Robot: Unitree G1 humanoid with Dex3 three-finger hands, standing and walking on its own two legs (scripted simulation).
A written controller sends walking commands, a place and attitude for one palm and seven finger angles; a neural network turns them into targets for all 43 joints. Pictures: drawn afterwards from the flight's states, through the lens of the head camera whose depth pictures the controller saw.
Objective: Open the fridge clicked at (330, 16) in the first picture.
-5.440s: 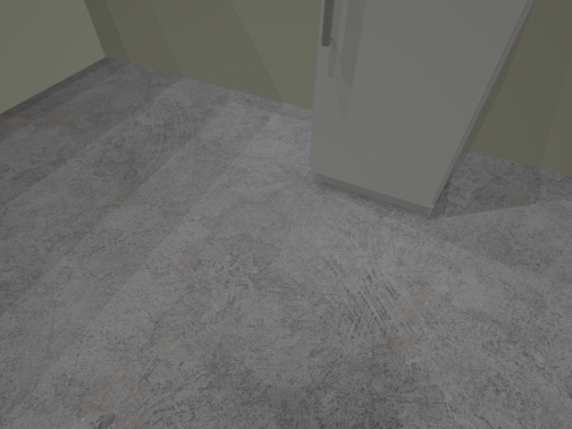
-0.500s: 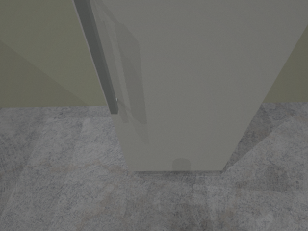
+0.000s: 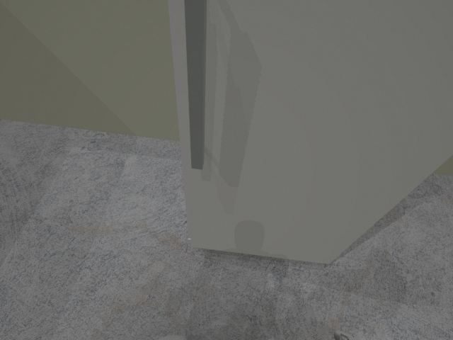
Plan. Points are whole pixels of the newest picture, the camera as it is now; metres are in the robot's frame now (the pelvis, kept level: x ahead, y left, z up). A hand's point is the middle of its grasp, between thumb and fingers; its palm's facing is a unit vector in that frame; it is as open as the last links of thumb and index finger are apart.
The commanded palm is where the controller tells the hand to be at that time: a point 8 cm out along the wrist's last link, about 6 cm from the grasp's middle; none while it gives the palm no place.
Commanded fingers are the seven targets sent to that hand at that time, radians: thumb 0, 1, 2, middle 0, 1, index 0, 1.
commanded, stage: come to a stop and stand still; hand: left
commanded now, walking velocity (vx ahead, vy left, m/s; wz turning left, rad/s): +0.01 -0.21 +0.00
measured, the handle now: (199, 88) +0.49 +0.11 +0.17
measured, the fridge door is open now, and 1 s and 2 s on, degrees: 0 0 0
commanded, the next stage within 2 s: look again from close up in 1.20 s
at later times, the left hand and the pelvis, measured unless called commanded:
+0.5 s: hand out of the picture +0.01 +0.14 -0.15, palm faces -0.02 -0.97 -0.23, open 7.3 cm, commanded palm none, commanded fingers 0.00 0.90 0.90 -0.20 -0.30 -0.20 -0.30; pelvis -0.03 -0.04 +0.01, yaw -1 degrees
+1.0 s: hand out of the picture -0.04 +0.09 -0.16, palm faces +0.04 -0.99 -0.14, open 7.4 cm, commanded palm none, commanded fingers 0.00 0.90 0.90 -0.20 -0.30 -0.20 -0.30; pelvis -0.02 -0.06 +0.01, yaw -1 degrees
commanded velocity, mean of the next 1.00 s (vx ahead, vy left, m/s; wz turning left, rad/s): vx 0.02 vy -0.02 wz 0.00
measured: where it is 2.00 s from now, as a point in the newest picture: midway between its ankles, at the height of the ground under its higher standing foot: outside the picture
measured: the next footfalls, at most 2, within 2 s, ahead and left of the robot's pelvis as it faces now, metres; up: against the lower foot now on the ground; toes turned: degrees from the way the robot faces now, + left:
right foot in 0.42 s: -0.03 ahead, -0.15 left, +0.00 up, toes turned -4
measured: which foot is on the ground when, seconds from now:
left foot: down 0.00-1.00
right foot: up 0.00-0.40, down 0.42-1.00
